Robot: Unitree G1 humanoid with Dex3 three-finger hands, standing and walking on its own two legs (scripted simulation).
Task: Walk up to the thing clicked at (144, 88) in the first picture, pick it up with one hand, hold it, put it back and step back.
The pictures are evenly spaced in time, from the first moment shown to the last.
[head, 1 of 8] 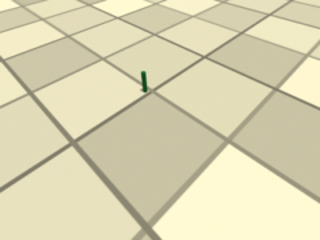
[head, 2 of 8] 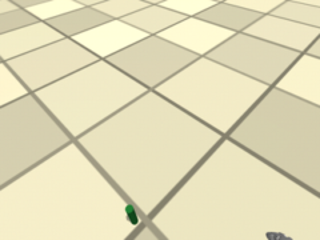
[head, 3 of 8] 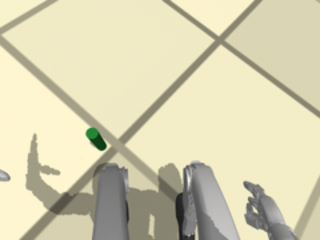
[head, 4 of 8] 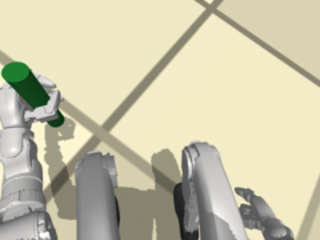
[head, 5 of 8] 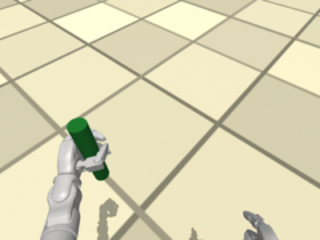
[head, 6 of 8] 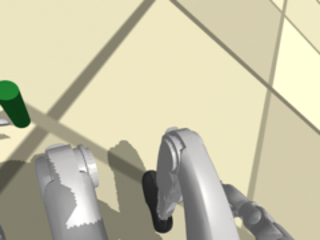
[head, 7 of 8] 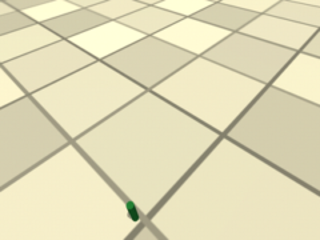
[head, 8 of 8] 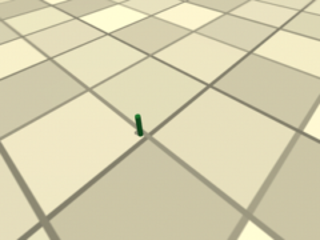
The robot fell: no
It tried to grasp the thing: yes
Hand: left
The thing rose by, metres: 0.67
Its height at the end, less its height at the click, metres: +0.00
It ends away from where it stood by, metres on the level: 0.02
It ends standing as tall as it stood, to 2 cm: yes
